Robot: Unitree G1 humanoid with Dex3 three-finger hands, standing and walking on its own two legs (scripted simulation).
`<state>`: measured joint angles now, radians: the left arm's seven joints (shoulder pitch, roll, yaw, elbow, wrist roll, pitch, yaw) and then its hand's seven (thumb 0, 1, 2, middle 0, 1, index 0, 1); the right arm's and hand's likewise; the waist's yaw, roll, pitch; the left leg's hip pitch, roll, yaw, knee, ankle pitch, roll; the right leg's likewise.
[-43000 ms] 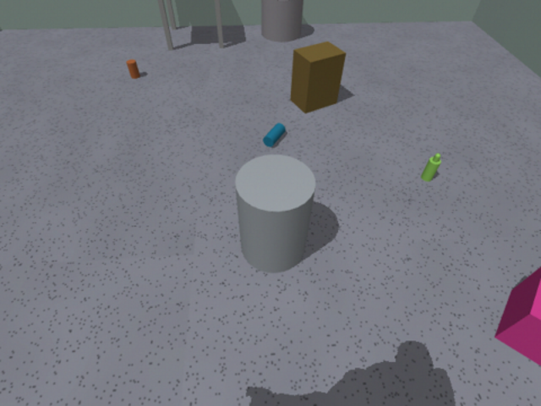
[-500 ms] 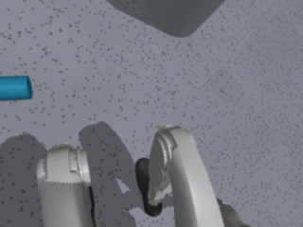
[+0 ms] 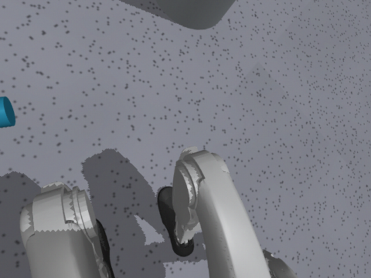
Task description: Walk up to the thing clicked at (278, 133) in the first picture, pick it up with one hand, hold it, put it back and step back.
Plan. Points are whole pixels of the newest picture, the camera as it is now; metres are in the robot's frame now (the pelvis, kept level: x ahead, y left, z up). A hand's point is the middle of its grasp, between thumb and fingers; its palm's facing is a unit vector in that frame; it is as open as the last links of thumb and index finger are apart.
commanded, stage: close in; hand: left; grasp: from above
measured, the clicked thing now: out of the picture +0.50 +0.35 -0.29
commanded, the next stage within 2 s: rest palm in 0.22 s
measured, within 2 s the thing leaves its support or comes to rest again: neither
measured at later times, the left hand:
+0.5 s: hand out of the picture +0.48 +0.34 -0.20, palm faces -0.50 -0.07 -0.86, open 14.1 cm
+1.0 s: hand out of the picture +0.48 +0.35 -0.24, palm faces -0.48 -0.08 -0.88, open 14.3 cm
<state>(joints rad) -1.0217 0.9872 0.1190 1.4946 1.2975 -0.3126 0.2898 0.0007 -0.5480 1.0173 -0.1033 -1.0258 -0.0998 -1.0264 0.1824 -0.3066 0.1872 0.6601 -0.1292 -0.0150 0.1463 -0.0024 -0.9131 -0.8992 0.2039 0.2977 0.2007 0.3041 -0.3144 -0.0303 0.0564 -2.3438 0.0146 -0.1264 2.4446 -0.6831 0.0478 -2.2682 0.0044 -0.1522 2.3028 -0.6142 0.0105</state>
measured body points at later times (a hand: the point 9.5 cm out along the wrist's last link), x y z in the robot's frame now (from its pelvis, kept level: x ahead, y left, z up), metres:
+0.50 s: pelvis +0.00 +0.00 +0.00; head +0.27 +0.12 +0.34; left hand +0.50 +0.35 -0.15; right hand +0.06 -0.26 -0.07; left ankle +0.07 +0.11 -0.29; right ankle +0.12 -0.11 -0.29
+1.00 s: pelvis +0.01 +0.01 -0.02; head +0.29 +0.12 +0.31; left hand +0.50 +0.35 -0.19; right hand +0.05 -0.26 -0.07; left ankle +0.07 +0.11 -0.29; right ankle +0.12 -0.11 -0.29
